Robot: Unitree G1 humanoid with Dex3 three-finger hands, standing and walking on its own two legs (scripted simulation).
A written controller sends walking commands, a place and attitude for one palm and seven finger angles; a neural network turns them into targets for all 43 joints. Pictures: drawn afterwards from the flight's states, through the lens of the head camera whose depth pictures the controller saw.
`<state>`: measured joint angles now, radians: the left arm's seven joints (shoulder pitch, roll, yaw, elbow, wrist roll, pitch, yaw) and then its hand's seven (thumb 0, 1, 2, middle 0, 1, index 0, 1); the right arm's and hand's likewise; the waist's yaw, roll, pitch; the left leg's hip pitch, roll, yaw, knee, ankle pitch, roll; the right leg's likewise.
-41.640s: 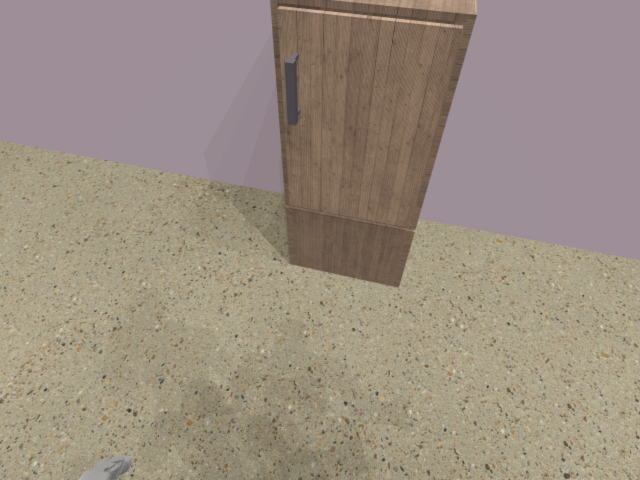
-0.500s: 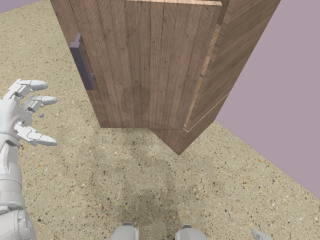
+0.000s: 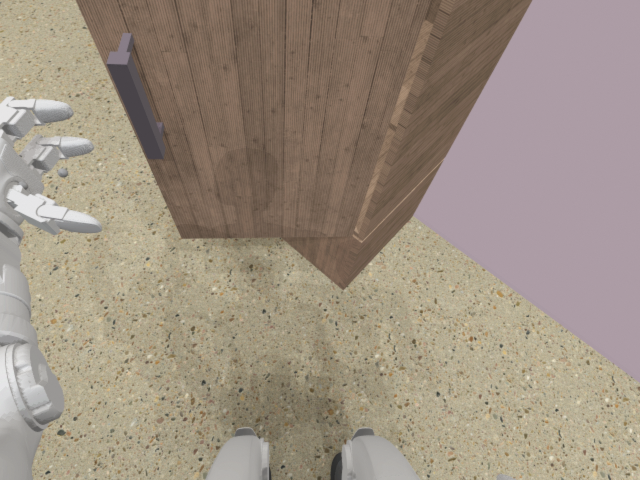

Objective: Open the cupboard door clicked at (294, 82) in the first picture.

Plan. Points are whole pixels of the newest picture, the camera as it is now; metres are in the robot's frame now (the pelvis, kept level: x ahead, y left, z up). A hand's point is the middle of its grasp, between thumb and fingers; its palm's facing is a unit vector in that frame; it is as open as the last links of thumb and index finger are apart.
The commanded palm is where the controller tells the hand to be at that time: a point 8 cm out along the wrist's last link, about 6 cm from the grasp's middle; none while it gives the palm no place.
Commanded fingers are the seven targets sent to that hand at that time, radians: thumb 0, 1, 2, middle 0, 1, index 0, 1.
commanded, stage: move the hooked fingers beside the handle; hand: left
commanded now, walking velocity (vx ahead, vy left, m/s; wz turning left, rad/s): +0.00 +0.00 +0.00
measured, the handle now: (142, 101) +0.58 +0.23 +0.07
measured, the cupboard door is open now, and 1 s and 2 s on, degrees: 45 45 45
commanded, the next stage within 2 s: slide the fingers in behind the handle in 1.42 s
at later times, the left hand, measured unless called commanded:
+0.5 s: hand (78, 127) +0.52 +0.29 +0.08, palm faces +0.03 -1.00 -0.01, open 14.0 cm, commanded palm +0.50 +0.33 +0.07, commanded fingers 0.00 -0.50 0.30 -0.30 -1.20 -0.30 -1.20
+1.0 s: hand (78, 142) +0.50 +0.29 +0.08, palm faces +0.03 -1.00 +0.00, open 14.0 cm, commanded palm +0.50 +0.33 +0.07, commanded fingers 0.00 -0.50 0.30 -0.30 -1.20 -0.30 -1.20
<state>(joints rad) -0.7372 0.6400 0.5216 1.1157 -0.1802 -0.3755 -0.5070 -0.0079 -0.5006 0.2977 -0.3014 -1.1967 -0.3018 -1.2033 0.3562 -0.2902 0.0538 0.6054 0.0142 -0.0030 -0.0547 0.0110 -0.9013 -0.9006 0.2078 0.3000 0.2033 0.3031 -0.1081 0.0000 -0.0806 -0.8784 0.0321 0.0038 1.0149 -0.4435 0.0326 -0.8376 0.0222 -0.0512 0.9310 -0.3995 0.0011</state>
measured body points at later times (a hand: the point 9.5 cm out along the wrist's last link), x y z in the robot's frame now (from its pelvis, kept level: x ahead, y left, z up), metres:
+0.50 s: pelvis +0.00 +0.01 -0.01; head +0.16 +0.04 +0.41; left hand +0.51 +0.35 +0.09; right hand -0.01 -0.27 -0.10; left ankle +0.02 +0.09 -0.68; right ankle +0.03 -0.13 -0.68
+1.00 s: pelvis +0.01 +0.01 -0.01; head +0.15 +0.05 +0.42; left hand +0.49 +0.35 +0.08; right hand +0.03 -0.27 -0.10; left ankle +0.02 +0.09 -0.68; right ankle +0.03 -0.13 -0.68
